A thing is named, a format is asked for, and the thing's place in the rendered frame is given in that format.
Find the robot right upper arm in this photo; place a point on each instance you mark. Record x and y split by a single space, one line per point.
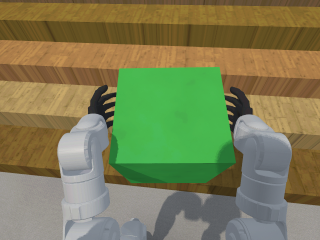
249 229

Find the robot left upper arm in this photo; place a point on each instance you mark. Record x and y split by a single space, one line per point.
100 228

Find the robot left hand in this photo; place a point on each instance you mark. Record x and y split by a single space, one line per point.
97 101

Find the robot right forearm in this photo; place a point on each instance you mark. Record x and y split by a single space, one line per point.
265 166

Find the left robot thigh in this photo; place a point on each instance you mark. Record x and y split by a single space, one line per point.
133 230

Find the robot left forearm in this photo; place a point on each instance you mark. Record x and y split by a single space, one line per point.
81 166

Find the carton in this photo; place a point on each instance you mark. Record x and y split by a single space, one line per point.
170 125

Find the robot right hand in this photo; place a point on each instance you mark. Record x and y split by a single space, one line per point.
242 106

